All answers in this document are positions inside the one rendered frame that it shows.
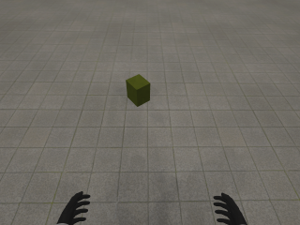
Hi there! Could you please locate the right robot hand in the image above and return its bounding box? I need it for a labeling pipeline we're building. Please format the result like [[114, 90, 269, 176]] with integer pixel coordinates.
[[213, 192, 247, 225]]

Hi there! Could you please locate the left robot hand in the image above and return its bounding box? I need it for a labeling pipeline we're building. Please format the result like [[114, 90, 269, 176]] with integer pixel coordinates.
[[56, 191, 91, 225]]

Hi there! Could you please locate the carton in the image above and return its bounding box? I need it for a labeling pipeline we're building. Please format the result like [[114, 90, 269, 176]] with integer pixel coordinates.
[[126, 74, 151, 107]]

